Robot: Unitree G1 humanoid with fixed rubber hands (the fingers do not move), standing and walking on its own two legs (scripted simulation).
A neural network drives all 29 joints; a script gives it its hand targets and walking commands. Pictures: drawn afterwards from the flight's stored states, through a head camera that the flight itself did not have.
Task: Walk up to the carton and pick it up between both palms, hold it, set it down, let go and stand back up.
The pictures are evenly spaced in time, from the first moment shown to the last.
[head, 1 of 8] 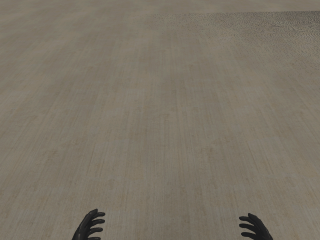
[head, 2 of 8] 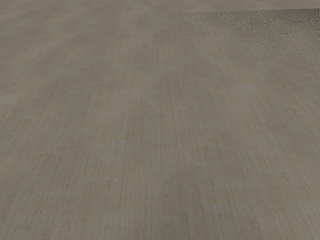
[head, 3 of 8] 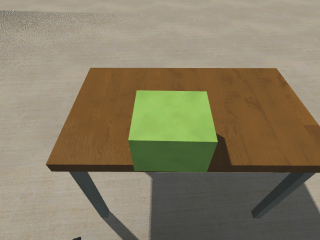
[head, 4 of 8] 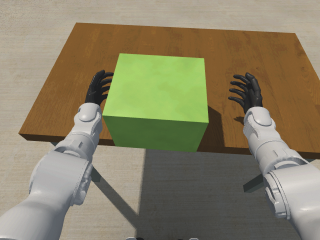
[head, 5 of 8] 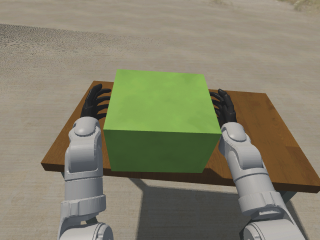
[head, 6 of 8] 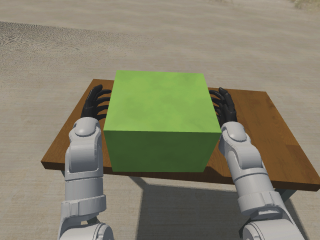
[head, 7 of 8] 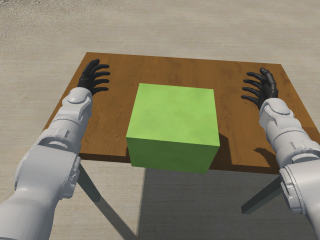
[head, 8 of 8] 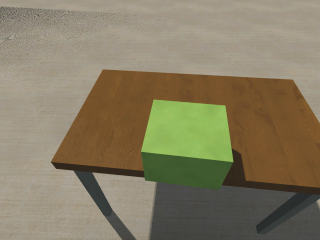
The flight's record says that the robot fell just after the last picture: no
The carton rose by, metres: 0.18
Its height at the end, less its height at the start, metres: +0.00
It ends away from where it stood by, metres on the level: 0.04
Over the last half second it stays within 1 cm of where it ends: yes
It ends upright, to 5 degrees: yes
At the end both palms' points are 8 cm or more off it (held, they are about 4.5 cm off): yes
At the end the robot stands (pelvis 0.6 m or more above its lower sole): yes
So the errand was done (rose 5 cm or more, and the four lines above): yes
